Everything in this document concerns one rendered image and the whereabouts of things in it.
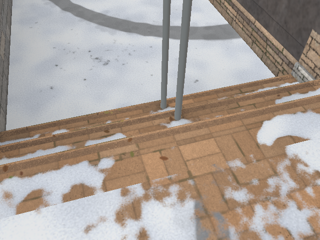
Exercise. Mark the stairs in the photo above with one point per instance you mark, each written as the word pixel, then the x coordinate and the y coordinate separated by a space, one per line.
pixel 80 131

